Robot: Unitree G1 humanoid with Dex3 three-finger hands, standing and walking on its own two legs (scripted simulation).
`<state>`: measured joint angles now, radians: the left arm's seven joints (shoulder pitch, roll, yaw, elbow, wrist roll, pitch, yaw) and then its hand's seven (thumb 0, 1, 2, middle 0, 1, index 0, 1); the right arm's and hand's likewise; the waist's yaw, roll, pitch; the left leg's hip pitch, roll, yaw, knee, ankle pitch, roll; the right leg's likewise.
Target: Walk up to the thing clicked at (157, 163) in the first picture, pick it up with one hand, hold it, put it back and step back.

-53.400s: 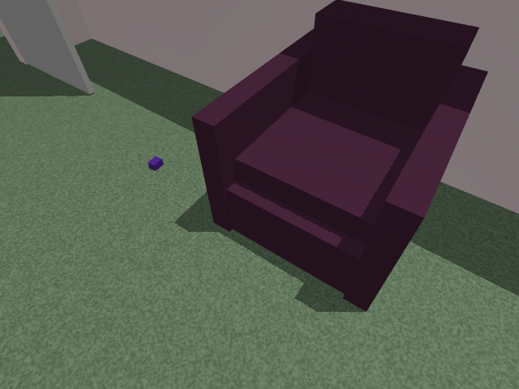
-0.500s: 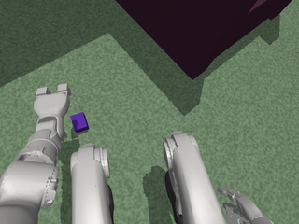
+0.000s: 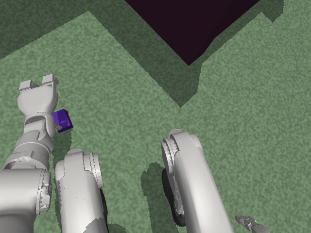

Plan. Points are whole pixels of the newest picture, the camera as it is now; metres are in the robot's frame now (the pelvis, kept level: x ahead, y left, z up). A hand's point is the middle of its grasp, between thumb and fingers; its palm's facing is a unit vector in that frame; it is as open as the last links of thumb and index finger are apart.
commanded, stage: home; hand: left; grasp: from above
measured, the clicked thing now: (61, 120) +0.46 +0.24 -0.32
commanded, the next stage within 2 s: none
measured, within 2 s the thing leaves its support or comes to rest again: neither
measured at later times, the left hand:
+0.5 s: hand out of the picture +0.30 +0.23 +0.06, palm faces -0.18 -0.78 -0.59, open 7.6 cm
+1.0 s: hand out of the picture +0.24 +0.21 +0.28, palm faces +0.16 -0.96 -0.21, open 7.4 cm
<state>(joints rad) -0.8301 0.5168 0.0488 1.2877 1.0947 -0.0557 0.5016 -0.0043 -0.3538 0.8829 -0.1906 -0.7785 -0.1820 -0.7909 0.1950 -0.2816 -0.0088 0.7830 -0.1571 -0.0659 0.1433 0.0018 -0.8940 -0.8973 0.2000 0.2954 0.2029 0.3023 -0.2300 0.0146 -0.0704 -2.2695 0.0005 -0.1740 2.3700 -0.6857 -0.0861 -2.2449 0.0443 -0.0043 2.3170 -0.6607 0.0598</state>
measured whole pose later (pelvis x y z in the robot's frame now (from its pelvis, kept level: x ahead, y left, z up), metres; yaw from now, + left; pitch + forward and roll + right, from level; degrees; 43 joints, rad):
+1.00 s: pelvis +0.06 +0.01 +0.35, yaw +6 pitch +16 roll -3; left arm 0.38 0.22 0.04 -0.04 -0.08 0.44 0.09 0.01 0.90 0.90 -0.20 -0.30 -0.21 -0.30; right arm 0.29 -0.20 0.05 0.52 0.03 -0.13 -0.16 0.01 -0.90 -0.90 0.20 0.30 0.21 0.30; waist -0.07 0.05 -0.19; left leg -0.93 0.04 -0.09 1.17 -0.52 -0.04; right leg -0.87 -0.01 -0.03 1.11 -0.51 0.03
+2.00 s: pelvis +0.08 +0.01 +0.38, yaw +7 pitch +10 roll -2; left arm 0.50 0.22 0.03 -0.13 -0.06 0.46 0.01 0.01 0.90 0.90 -0.20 -0.30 -0.20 -0.30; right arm 0.30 -0.22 0.02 0.54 0.00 -0.24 -0.19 0.01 -0.90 -0.90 0.20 0.30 0.21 0.30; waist -0.04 0.05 -0.16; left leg -0.71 0.04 -0.08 1.02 -0.48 -0.04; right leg -0.65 -0.02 -0.03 0.96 -0.47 0.03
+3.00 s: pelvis +0.08 +0.02 +0.37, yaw +7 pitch +10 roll -3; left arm 0.51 0.23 0.03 -0.16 -0.06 0.47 0.02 0.01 0.90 0.90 -0.20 -0.30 -0.20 -0.30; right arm 0.30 -0.22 0.02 0.53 0.00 -0.23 -0.18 0.01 -0.90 -0.90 0.20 0.30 0.21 0.30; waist -0.04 0.05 -0.17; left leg -0.71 0.04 -0.08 1.03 -0.49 -0.03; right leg -0.66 -0.02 -0.03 0.96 -0.48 0.04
